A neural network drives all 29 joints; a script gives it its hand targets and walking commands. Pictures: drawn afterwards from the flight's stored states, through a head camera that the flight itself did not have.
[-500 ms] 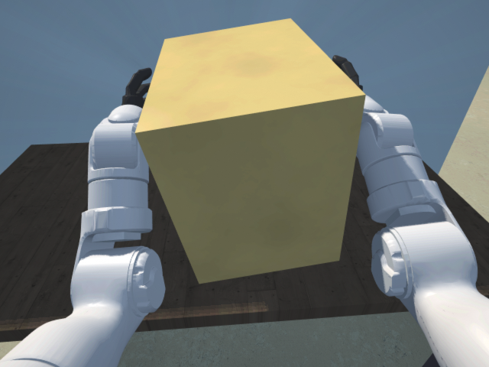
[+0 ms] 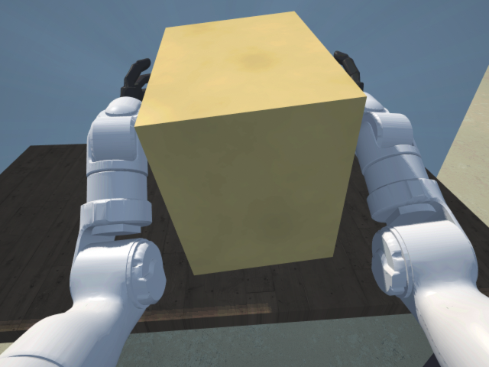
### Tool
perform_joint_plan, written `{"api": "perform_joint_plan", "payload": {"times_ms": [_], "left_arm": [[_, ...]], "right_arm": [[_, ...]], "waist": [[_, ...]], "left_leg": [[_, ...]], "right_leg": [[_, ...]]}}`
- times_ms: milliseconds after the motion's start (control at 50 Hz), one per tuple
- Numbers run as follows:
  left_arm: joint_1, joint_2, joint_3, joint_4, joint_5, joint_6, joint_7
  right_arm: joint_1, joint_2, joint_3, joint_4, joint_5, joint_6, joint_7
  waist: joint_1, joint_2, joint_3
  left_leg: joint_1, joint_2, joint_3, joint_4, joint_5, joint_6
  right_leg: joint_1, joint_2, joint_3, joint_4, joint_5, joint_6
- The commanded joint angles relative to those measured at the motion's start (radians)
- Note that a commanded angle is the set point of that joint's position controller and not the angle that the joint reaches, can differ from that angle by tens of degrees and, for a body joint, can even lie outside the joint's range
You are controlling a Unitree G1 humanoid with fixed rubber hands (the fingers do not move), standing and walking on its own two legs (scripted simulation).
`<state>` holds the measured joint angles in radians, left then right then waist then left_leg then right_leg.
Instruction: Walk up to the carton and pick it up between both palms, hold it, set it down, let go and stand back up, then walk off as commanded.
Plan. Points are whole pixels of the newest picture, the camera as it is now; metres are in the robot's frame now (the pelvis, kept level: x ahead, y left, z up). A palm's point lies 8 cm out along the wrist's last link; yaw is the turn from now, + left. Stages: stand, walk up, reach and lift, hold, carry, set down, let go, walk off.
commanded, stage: set down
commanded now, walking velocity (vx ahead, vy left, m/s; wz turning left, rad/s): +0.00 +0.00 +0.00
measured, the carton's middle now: (246, 138) +0.38 -0.01 +0.25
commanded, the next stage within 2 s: none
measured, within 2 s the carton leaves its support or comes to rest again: neither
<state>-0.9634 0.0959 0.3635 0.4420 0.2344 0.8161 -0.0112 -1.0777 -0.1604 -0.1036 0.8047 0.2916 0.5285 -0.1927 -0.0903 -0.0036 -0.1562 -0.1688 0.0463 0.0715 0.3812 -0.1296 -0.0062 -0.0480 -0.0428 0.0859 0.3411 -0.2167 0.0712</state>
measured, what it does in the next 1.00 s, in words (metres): stands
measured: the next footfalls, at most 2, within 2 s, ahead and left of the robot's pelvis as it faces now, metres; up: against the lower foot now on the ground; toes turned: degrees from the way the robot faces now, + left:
none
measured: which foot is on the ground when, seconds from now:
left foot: down 0.00-1.00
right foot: down 0.00-1.00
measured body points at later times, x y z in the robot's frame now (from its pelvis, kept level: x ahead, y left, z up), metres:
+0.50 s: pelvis +0.01 -0.01 +0.00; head -0.03 +0.04 +0.45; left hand +0.44 +0.14 +0.26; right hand +0.41 -0.17 +0.23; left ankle +0.05 +0.12 -0.74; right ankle -0.01 -0.17 -0.74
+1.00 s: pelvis +0.01 +0.00 +0.00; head -0.02 +0.04 +0.45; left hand +0.45 +0.14 +0.23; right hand +0.41 -0.18 +0.21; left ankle +0.05 +0.12 -0.74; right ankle -0.01 -0.17 -0.74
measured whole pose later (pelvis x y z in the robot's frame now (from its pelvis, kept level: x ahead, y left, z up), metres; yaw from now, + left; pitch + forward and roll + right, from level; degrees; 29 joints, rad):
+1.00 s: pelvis +0.01 +0.00 +0.00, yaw +0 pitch -7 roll +0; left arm -0.95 0.10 0.34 0.62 0.31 0.47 -0.10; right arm -0.82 -0.07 -0.13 0.75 0.13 0.14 -0.20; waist -0.09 -0.11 0.04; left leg -0.08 0.05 0.07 0.35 -0.14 -0.01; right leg 0.04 -0.04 0.08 0.30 -0.22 0.07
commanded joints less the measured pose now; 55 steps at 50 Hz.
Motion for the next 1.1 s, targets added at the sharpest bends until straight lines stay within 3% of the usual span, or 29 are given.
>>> {"api": "perform_joint_plan", "payload": {"times_ms": [0, 40, 80, 140, 180, 220, 240, 300, 320, 380, 400, 480, 500, 520, 540, 560, 600, 620, 640, 720, 740, 820, 840, 880, 900, 920, 1000, 1020, 1080], "left_arm": [[-0.81, -0.484, -0.237, -0.013, -0.062, -0.171, -0.193], [-0.763, -0.498, -0.232, 0.039, -0.037, -0.224, -0.207], [-0.701, -0.457, -0.187, 0.106, -0.001, -0.262, -0.244], [-0.647, -0.453, -0.193, 0.125, 0.021, -0.286, -0.282], [-0.645, -0.445, -0.206, 0.102, 0.021, -0.303, -0.283], [-0.637, -0.491, -0.27, 0.045, 0.005, -0.322, -0.271], [-0.613, -0.516, -0.313, 0.015, -0.017, -0.325, -0.26], [-0.536, -0.55, -0.362, -0.009, -0.034, -0.329, -0.242], [-0.512, -0.555, -0.382, -0.017, -0.043, -0.329, -0.24], [-0.475, -0.591, -0.409, -0.066, -0.067, -0.319, -0.222], [-0.476, -0.596, -0.428, -0.099, -0.075, -0.322, -0.218], [-0.448, -0.568, -0.397, -0.087, -0.054, -0.309, -0.224], [-0.449, -0.568, -0.402, -0.078, -0.051, -0.307, -0.226], [-0.463, -0.568, -0.389, -0.05, -0.05, -0.31, -0.23], [-0.47, -0.558, -0.387, -0.025, -0.048, -0.314, -0.234], [-0.476, -0.569, -0.368, -0.005, -0.039, -0.312, -0.235], [-0.469, -0.542, -0.337, 0.068, -0.028, -0.315, -0.247], [-0.461, -0.547, -0.313, 0.087, -0.015, -0.316, -0.25], [-0.487, -0.54, -0.321, 0.067, -0.02, -0.326, -0.252], [-0.503, -0.522, -0.293, 0.149, -0.012, -0.347, -0.259], [-0.516, -0.52, -0.301, 0.148, -0.018, -0.359, -0.261], [-0.545, -0.536, -0.329, 0.145, -0.039, -0.386, -0.255], [-0.553, -0.523, -0.325, 0.134, -0.035, -0.397, -0.254], [-0.552, -0.544, -0.347, 0.101, -0.057, -0.418, -0.247], [-0.537, -0.552, -0.362, 0.123, -0.06, -0.421, -0.247], [-0.533, -0.547, -0.363, 0.109, -0.063, -0.423, -0.248], [-0.49, -0.551, -0.376, 0.123, -0.076, -0.435, -0.247], [-0.455, -0.53, -0.33, 0.196, -0.051, -0.43, -0.256], [-0.464, -0.52, -0.323, 0.142, -0.05, -0.44, -0.261]], "right_arm": [[-0.787, 0.575, 0.141, -0.142, -0.006, -0.123, 0.156], [-0.77, 0.56, 0.086, -0.152, -0.067, -0.208, 0.157], [-0.645, 0.544, 0.037, -0.087, -0.136, -0.251, 0.148], [-0.6, 0.509, 0.003, -0.107, -0.17, -0.312, 0.142], [-0.587, 0.514, 0.018, -0.138, -0.185, -0.353, 0.134], [-0.61, 0.529, 0.055, -0.208, -0.172, -0.402, 0.128], [-0.636, 0.538, 0.117, -0.277, -0.145, -0.426, 0.124], [-0.666, 0.555, 0.208, -0.382, -0.118, -0.46, 0.109], [-0.662, 0.555, 0.225, -0.414, -0.117, -0.464, 0.1], [-0.695, 0.552, 0.296, -0.503, -0.08, -0.481, 0.093], [-0.67, 0.554, 0.302, -0.5, -0.079, -0.483, 0.089], [-0.605, 0.55, 0.305, -0.453, -0.073, -0.464, 0.077], [-0.607, 0.545, 0.292, -0.446, -0.085, -0.464, 0.075], [-0.622, 0.553, 0.297, -0.438, -0.087, -0.463, 0.077], [-0.611, 0.549, 0.276, -0.413, -0.098, -0.456, 0.073], [-0.628, 0.544, 0.255, -0.407, -0.107, -0.459, 0.078], [-0.632, 0.541, 0.219, -0.381, -0.137, -0.452, 0.077], [-0.615, 0.55, 0.214, -0.351, -0.149, -0.449, 0.078], [-0.604, 0.55, 0.195, -0.344, -0.156, -0.453, 0.078], [-0.581, 0.552, 0.127, -0.27, -0.209, -0.449, 0.084], [-0.581, 0.564, 0.132, -0.285, -0.215, -0.456, 0.087], [-0.59, 0.568, 0.126, -0.302, -0.222, -0.47, 0.092], [-0.585, 0.582, 0.13, -0.298, -0.219, -0.474, 0.094], [-0.568, 0.599, 0.157, -0.301, -0.209, -0.481, 0.094], [-0.561, 0.583, 0.145, -0.3, -0.216, -0.486, 0.089], [-0.573, 0.587, 0.171, -0.338, -0.206, -0.492, 0.087], [-0.551, 0.593, 0.197, -0.361, -0.199, -0.494, 0.071], [-0.515, 0.579, 0.17, -0.3, -0.217, -0.479, 0.068], [-0.492, 0.603, 0.197, -0.319, -0.202, -0.482, 0.063]], "waist": [[0.038, -0.039, -0.202], [0.014, -0.013, -0.193], [-0.029, -0.06, -0.115], [-0.055, -0.034, -0.069], [-0.054, -0.03, -0.085], [-0.052, 0.033, -0.163], [-0.038, 0.039, -0.231], [-0.017, 0.036, -0.321], [-0.029, 0.025, -0.34], [-0.015, 0.025, -0.372], [-0.021, 0.049, -0.39], [-0.037, 0.009, -0.337], [-0.047, 0.028, -0.319], [-0.03, 0.012, -0.324], [-0.044, 0.01, -0.275], [-0.036, 0.02, -0.271], [-0.043, -0.019, -0.201], [-0.031, -0.032, -0.181], [-0.052, -0.023, -0.189], [-0.053, -0.013, -0.131], [-0.054, -0.027, -0.129], [-0.066, 0.018, -0.18], [-0.056, 0.017, -0.197], [-0.06, 0.013, -0.262], [-0.083, 0.03, -0.265], [-0.07, 0.022, -0.297], [-0.079, 0.017, -0.294], [-0.081, -0.007, -0.229], [-0.075, -0.023, -0.251]], "left_leg": [[0.239, -0.081, -0.028, -0.102, -0.056, 0.002], [0.284, -0.074, -0.028, -0.109, -0.05, -0.001], [0.284, -0.085, -0.01, -0.126, -0.079, 0.016], [0.289, -0.092, 0.004, -0.146, -0.074, 0.021], [0.328, -0.098, 0.021, -0.147, -0.037, 0.019], [0.383, -0.099, 0.021, -0.113, 0.079, -0.004], [0.417, -0.103, 0.023, -0.084, 0.177, -0.016], [0.458, -0.109, 0.03, -0.045, 0.264, -0.019], [0.472, -0.114, 0.031, -0.036, 0.277, -0.018], [0.494, -0.109, 0.013, -0.009, 0.361, -0.03], [0.496, -0.111, 0.011, -0.002, 0.377, -0.037], [0.485, -0.113, 0.018, -0.014, 0.342, -0.021], [0.472, -0.116, 0.019, -0.02, 0.311, -0.021], [0.455, -0.117, 0.023, -0.027, 0.287, -0.016], [0.437, -0.119, 0.027, -0.038, 0.237, -0.012], [0.442, -0.114, 0.027, -0.053, 0.2, -0.01], [0.383, -0.117, 0.034, -0.074, 0.117, 0.007], [0.369, -0.116, 0.034, -0.085, 0.086, 0.013], [0.383, -0.118, 0.037, -0.087, 0.088, 0.008], [0.348, -0.117, 0.047, -0.123, -0.03, 0.02], [0.34, -0.112, 0.044, -0.123, -0.027, 0.019], [0.356, -0.116, 0.048, -0.11, 0.009, 0.001], [0.362, -0.113, 0.05, -0.107, 0.01, 0.007], [0.39, -0.117, 0.046, -0.092, 0.077, -0.003], [0.402, -0.113, 0.039, -0.081, 0.09, -0.008], [0.402, -0.113, 0.042, -0.076, 0.106, -0.006], [0.395, -0.115, 0.036, -0.054, 0.169, -0.011], [0.367, -0.117, 0.042, -0.065, 0.123, 0.002], [0.37, -0.115, 0.038, -0.063, 0.148, 0.006]], "right_leg": [[-0.094, 0.109, -0.112, -0.138, -0.026, -0.057], [-0.101, 0.105, -0.137, -0.141, -0.024, -0.062], [-0.059, 0.09, -0.141, -0.157, -0.024, -0.051], [-0.017, 0.079, -0.153, -0.164, 0.005, -0.041], [-0.016, 0.075, -0.173, -0.172, 0.008, -0.032], [0.0, 0.081, -0.19, -0.152, 0.099, -0.031], [0.036, 0.09, -0.197, -0.144, 0.169, -0.026], [0.076, 0.096, -0.196, -0.129, 0.295, -0.016], [0.09, 0.098, -0.197, -0.126, 0.338, -0.011], [0.092, 0.11, -0.195, -0.119, 0.394, -0.003], [0.094, 0.106, -0.191, -0.116, 0.415, -0.003], [0.101, 0.103, -0.188, -0.122, 0.443, 0.009], [0.105, 0.1, -0.186, -0.121, 0.435, 0.01], [0.114, 0.099, -0.182, -0.122, 0.42, 0.01], [0.092, 0.099, -0.182, -0.13, 0.391, 0.015], [0.061, 0.101, -0.188, -0.139, 0.324, 0.008], [0.061, 0.096, -0.181, -0.145, 0.285, 0.016], [0.053, 0.091, -0.18, -0.152, 0.241, 0.012], [0.05, 0.095, -0.186, -0.151, 0.237, 0.012], [-0.006, 0.088, -0.185, -0.177, 0.078, 0.004], [-0.008, 0.087, -0.189, -0.178, 0.087, 0.003], [-0.02, 0.089, -0.193, -0.167, 0.123, 0.001], [-0.016, 0.086, -0.184, -0.168, 0.126, 0.004], [0.015, 0.091, -0.187, -0.153, 0.219, 0.002], [0.006, 0.09, -0.186, -0.154, 0.233, 0.0], [0.023, 0.09, -0.183, -0.15, 0.26, 0.003], [0.054, 0.093, -0.174, -0.139, 0.374, 0.011], [0.065, 0.083, -0.164, -0.146, 0.356, 0.013], [0.093, 0.084, -0.161, -0.136, 0.407, 0.021]]}}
